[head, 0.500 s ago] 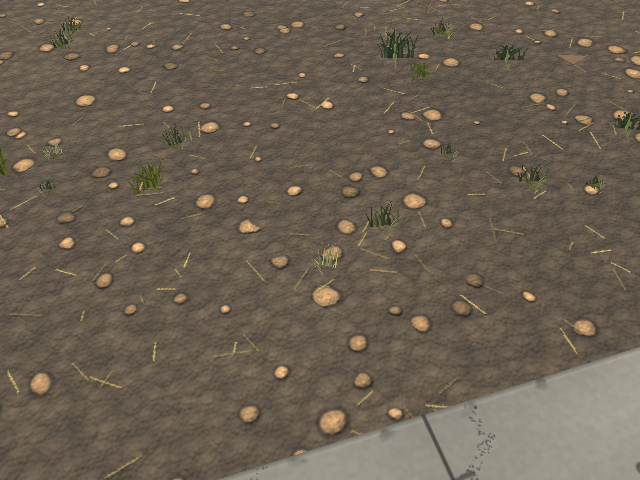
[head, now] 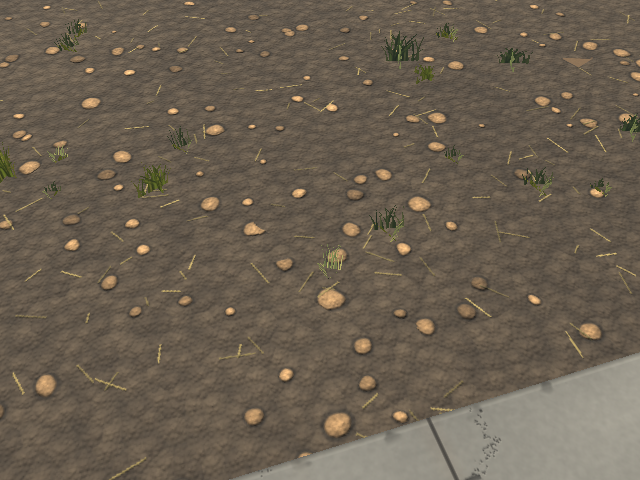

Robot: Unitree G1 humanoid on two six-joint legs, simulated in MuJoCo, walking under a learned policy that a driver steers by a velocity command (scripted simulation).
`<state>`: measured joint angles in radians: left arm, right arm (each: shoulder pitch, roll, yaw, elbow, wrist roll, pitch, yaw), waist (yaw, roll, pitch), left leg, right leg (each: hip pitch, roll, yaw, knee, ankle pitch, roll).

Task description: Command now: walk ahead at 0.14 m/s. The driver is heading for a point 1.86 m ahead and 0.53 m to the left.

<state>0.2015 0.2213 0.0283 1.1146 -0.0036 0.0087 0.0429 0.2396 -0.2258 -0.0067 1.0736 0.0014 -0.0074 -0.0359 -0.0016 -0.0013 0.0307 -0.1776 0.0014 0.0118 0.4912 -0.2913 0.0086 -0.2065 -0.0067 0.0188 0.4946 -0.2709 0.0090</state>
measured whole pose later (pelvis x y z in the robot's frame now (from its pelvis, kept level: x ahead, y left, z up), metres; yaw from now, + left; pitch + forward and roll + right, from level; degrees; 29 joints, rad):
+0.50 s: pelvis +0.15 -0.03 +0.00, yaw +0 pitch +2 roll +0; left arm 0.48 0.18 0.01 1.11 0.00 -0.09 0.01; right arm 0.05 -0.26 -0.04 0.90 0.03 -0.09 0.03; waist 0.08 0.04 0.01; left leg -0.65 0.09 0.03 0.74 -0.06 0.02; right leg 0.09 0.03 -0.04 0.18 -0.30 -0.03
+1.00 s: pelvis +0.44 +0.02 +0.01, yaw +0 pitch +1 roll +2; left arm 0.10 0.26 0.06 0.90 -0.01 -0.09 0.01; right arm 0.36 -0.23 -0.04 1.01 0.00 -0.10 0.01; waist -0.06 -0.04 0.00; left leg -0.05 -0.09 0.06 0.20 -0.17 0.08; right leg -0.70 -0.15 0.04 0.77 0.02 -0.01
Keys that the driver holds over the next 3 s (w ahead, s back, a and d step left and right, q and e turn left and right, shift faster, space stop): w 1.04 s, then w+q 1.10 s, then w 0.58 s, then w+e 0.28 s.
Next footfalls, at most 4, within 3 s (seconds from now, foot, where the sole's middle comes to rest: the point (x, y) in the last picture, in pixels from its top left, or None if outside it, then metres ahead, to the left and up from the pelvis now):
0.64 left None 0.44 0.10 -0.77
1.20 right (390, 380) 0.75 -0.13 -0.77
1.74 left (262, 301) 0.97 0.18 -0.77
2.22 right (278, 204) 1.33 0.15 -0.77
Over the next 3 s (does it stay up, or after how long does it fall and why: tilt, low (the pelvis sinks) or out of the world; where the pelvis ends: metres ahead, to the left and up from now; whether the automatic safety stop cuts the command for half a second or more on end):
stays up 1.40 0.44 0.01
